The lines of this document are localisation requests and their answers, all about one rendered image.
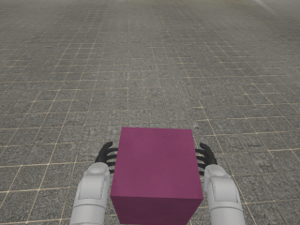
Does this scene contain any carton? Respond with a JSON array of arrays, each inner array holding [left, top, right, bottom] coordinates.
[[110, 127, 203, 225]]

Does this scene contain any robot right hand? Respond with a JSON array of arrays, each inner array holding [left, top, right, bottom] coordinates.
[[195, 142, 218, 176]]

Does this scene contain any right robot forearm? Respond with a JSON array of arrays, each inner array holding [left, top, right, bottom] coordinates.
[[203, 164, 246, 225]]

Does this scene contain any robot left hand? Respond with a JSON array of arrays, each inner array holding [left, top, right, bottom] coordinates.
[[95, 142, 118, 173]]

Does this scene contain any left robot forearm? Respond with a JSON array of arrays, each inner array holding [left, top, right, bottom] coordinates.
[[69, 162, 110, 225]]

